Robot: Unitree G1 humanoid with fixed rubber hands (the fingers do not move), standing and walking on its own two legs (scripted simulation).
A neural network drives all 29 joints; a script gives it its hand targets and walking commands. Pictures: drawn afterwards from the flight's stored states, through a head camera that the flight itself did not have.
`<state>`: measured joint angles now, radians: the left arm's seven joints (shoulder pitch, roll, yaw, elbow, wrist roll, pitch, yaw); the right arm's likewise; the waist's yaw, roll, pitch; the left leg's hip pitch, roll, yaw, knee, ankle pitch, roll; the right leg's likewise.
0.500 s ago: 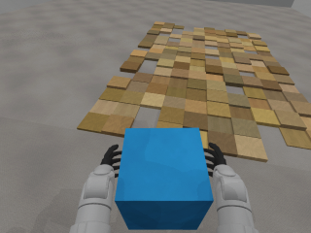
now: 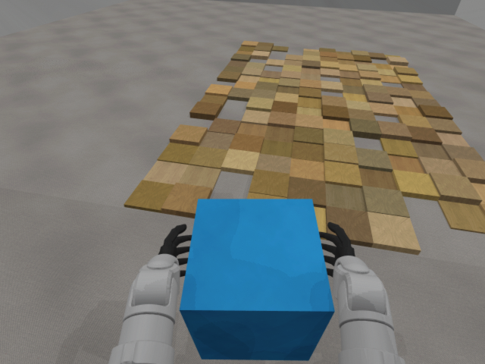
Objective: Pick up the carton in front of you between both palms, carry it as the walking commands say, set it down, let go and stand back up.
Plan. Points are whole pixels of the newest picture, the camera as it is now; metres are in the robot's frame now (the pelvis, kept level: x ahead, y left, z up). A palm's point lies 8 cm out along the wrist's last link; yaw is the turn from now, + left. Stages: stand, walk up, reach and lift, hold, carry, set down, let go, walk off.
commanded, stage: hold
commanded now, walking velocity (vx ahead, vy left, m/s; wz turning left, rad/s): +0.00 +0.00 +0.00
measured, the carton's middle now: (254, 282) +0.30 -0.01 -0.02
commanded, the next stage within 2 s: carry in 0.76 s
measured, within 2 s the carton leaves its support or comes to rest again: neither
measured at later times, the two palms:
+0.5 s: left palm (164, 263) +0.29 +0.15 +0.04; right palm (338, 262) +0.30 -0.15 +0.06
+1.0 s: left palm (160, 254) +0.30 +0.16 +0.06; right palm (336, 251) +0.31 -0.14 +0.08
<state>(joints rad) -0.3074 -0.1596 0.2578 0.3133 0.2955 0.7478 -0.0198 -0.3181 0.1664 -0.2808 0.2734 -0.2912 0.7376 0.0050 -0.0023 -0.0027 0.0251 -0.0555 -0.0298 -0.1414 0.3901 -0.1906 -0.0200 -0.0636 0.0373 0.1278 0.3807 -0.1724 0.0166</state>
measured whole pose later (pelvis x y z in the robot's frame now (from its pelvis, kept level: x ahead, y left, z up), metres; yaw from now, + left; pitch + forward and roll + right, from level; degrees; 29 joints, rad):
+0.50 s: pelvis +0.02 +0.01 +0.00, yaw +0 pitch -7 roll +0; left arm -0.22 -0.14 0.18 0.21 0.26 0.79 0.00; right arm -0.25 0.15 -0.20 0.20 -0.28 0.76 0.01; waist 0.00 -0.01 0.01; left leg -0.03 -0.03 -0.13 0.34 -0.18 -0.01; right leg -0.04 0.02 0.14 0.33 -0.17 0.02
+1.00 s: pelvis +0.02 +0.01 -0.01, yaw +0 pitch -1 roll -1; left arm -0.17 -0.13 0.14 -0.01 0.18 0.90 0.04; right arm -0.21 0.14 -0.15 0.00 -0.19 0.88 -0.03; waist 0.00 -0.01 -0.10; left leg -0.24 0.01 -0.05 0.54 -0.33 -0.01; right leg -0.24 0.00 0.07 0.49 -0.27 0.02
